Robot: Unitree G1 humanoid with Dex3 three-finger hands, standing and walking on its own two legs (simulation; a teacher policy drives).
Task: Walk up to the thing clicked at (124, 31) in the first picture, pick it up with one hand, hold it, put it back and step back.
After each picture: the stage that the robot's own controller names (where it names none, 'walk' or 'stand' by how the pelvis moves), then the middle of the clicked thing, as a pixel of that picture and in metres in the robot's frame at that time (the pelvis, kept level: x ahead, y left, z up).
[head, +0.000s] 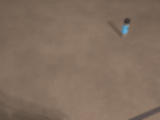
stand; (125, 28) +1.59 -0.52 -0.66
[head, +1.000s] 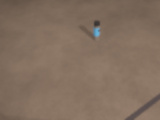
walk; (96, 31) +1.54 -0.06 -0.63
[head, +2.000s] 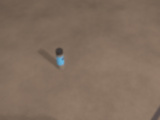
walk; (60, 59) +1.05 +0.26 -0.64
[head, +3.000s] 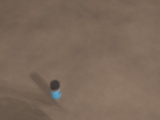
walk; (55, 92) +0.65 +0.20 -0.63
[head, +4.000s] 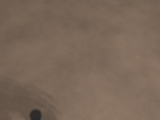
walk; out of the picture +0.41 +0.23 -0.63
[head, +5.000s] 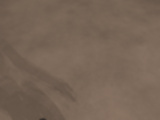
stand; out of the picture +0.40 +0.26 -0.65
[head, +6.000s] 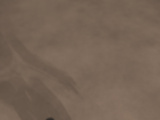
stand; out of the picture +0.39 +0.22 -0.65
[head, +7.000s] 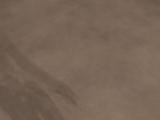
stand; out of the picture +0.38 +0.27 -0.66
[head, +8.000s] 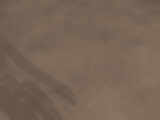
stand; out of the picture +0.37 +0.28 -0.66
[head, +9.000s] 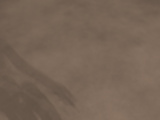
stand; out of the picture +0.37 +0.28 -0.66
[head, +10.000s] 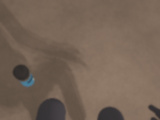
go down; (26, 78) +0.41 +0.30 -0.41
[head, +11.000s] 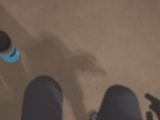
go down; (8, 51) +0.43 +0.35 -0.26
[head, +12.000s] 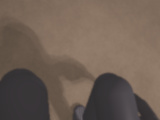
close in; out of the picture +0.39 +0.38 -0.18
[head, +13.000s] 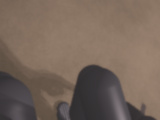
close; out of the picture +0.37 +0.40 -0.14
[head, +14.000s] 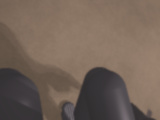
lift; out of the picture +0.34 +0.37 -0.15
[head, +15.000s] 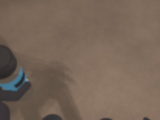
lift; (13, 79) +0.33 +0.21 +0.03
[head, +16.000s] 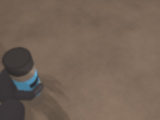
hold; (28, 81) +0.34 +0.18 +0.04
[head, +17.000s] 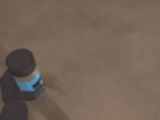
hold; (30, 82) +0.34 +0.18 +0.04
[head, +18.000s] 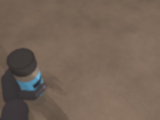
crouch; (31, 81) +0.34 +0.18 +0.04
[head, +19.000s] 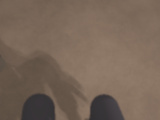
crouch; out of the picture +0.41 +0.31 -0.04
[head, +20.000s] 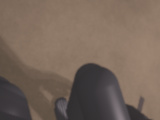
lower; out of the picture +0.38 +0.39 -0.16
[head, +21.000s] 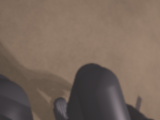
lower; out of the picture +0.38 +0.41 -0.15
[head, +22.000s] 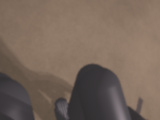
lower; out of the picture +0.37 +0.41 -0.15
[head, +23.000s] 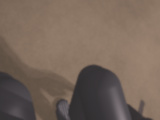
lower; out of the picture +0.36 +0.40 -0.15
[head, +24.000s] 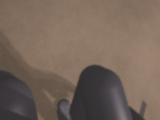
loosen; out of the picture +0.36 +0.39 -0.15
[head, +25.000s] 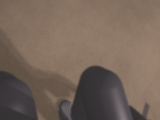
withdraw; out of the picture +0.36 +0.39 -0.16
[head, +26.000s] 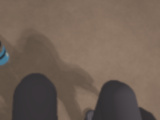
stand; out of the picture +0.40 +0.35 -0.22
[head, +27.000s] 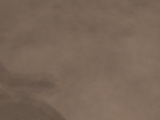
stand; out of the picture +0.36 +0.27 -0.59
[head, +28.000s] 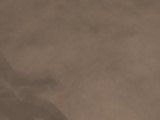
stand; out of the picture +0.37 +0.29 -0.60
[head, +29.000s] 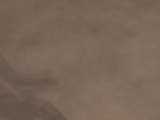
stand; out of the picture +0.37 +0.28 -0.60
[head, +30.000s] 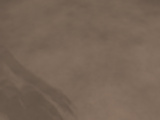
stand; out of the picture +0.39 +0.26 -0.65
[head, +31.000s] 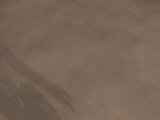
stand; out of the picture +0.37 +0.27 -0.66
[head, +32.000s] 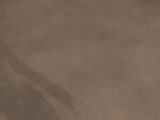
walk; out of the picture +0.37 +0.27 -0.66
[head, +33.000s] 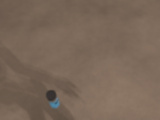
walk; (53, 101) +0.52 +0.25 -0.64
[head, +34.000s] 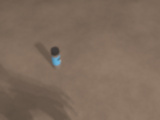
walk; (56, 58) +0.87 +0.21 -0.63
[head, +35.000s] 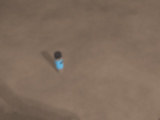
stand; (59, 62) +1.02 +0.26 -0.63
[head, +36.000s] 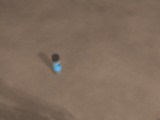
stand; (56, 65) +0.99 +0.24 -0.66
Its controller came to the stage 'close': yes
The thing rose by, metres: 0.68
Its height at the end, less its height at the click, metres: +0.00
